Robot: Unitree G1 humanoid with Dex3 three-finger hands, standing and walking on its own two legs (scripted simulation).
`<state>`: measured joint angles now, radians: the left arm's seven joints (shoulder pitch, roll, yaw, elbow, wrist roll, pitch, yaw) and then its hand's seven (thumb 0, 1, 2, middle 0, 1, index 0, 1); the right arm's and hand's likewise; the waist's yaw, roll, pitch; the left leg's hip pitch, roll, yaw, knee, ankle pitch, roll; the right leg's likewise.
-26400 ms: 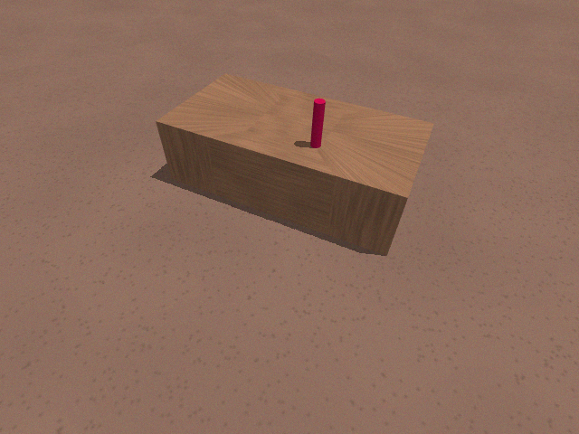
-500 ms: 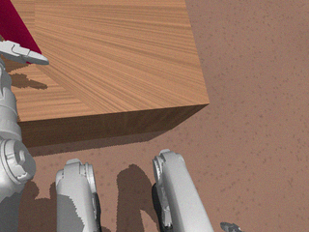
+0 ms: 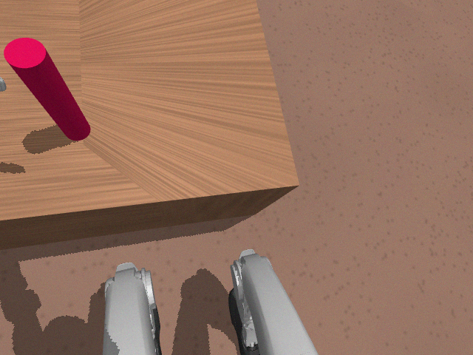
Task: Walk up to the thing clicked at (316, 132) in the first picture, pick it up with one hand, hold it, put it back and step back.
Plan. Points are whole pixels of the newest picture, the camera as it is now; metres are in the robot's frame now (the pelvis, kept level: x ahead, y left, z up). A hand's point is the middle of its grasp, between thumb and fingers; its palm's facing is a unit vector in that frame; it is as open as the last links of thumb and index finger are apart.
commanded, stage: home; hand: left
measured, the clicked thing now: (57, 99) +0.56 +0.23 -0.07
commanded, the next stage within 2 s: none
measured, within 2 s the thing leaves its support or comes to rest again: neither
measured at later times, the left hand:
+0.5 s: hand out of the picture +0.41 +0.31 +0.09, palm faces +0.25 -0.90 -0.36, open 17.6 cm
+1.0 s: hand out of the picture +0.21 +0.19 +0.12, palm faces +0.24 -0.94 -0.25, open 17.4 cm
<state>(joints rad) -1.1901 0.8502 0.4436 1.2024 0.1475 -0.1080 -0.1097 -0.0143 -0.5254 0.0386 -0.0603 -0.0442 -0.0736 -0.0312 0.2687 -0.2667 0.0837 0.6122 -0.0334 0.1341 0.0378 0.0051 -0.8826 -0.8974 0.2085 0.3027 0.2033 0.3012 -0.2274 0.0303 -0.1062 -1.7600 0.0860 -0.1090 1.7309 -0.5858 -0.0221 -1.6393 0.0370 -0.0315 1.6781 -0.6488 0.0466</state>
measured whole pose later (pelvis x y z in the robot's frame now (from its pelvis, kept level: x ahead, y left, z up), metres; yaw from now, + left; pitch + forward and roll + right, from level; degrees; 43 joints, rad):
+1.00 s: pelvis +0.06 -0.01 +0.20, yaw +7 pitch +7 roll -1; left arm 0.37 0.19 -0.02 0.22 -0.04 0.13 0.14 -0.01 -0.53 0.06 -0.06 -0.05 -0.06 -0.05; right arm 0.19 -0.19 0.03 0.55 0.04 0.02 -0.13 0.01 -0.90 -0.90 0.21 0.30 0.20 0.30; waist 0.01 0.02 -0.08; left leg -0.57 0.05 -0.03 0.84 -0.38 -0.03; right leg -0.48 -0.02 -0.02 0.81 -0.45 0.03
